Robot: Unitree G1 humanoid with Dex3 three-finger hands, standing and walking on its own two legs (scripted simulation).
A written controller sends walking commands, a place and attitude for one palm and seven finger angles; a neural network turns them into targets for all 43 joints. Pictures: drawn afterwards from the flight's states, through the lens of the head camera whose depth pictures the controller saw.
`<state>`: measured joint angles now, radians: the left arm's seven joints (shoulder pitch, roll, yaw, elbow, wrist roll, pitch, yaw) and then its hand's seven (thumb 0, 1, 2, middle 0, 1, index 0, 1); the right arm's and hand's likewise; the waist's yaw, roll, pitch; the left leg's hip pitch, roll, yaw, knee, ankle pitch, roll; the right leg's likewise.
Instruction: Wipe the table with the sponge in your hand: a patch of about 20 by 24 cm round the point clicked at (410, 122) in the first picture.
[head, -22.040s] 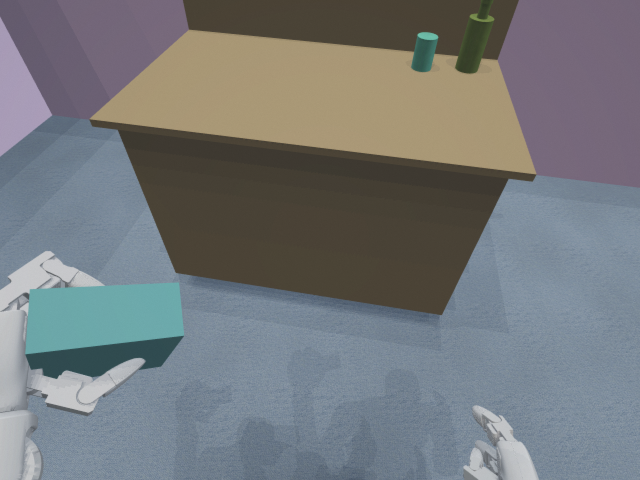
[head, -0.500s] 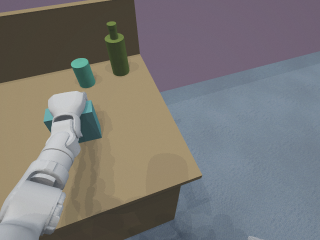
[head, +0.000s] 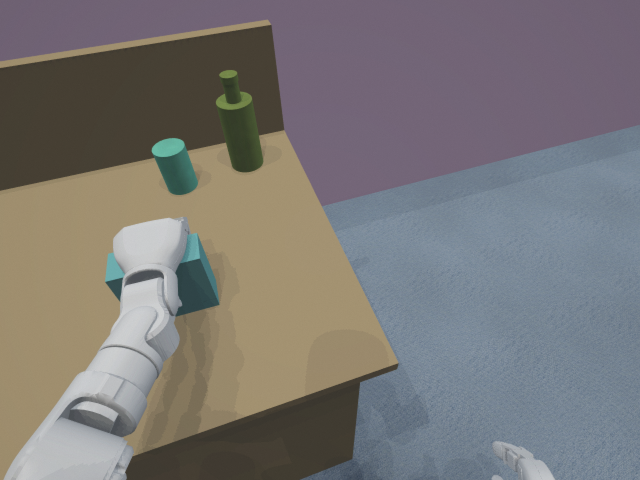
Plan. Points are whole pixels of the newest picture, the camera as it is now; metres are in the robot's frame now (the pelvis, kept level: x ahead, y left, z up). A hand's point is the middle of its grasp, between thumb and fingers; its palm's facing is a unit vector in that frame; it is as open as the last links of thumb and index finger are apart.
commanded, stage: wipe back along the middle lane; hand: left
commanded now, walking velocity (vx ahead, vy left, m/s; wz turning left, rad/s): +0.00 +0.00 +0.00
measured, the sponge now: (171, 288) +0.37 +0.25 +0.01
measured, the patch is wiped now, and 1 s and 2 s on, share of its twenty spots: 0.65 0.80 0.90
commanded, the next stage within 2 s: slide across to the third lane in 1.20 s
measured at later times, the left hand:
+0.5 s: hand (171, 291) +0.34 +0.23 +0.05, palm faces -0.01 -0.03 -1.00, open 9.7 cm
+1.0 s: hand (176, 320) +0.30 +0.21 +0.05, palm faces +0.01 -0.06 -1.00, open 9.7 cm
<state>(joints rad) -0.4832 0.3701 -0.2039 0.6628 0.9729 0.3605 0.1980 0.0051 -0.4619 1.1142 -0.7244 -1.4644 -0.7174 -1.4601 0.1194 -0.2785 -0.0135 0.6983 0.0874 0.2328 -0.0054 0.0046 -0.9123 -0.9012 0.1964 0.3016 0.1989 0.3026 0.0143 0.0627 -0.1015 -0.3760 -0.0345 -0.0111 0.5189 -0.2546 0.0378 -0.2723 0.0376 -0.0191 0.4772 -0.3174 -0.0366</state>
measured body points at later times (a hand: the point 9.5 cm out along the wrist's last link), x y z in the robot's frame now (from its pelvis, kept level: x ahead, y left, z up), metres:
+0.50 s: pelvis +0.00 +0.00 +0.00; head +0.01 -0.03 +0.45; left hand +0.34 +0.23 +0.10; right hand +0.19 -0.24 -0.11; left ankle +0.00 +0.10 -0.74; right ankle -0.05 -0.10 -0.74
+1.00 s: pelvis +0.00 +0.00 +0.00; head -0.01 -0.04 +0.45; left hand +0.29 +0.21 +0.10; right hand +0.22 -0.22 -0.09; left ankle +0.00 +0.10 -0.74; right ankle -0.05 -0.10 -0.74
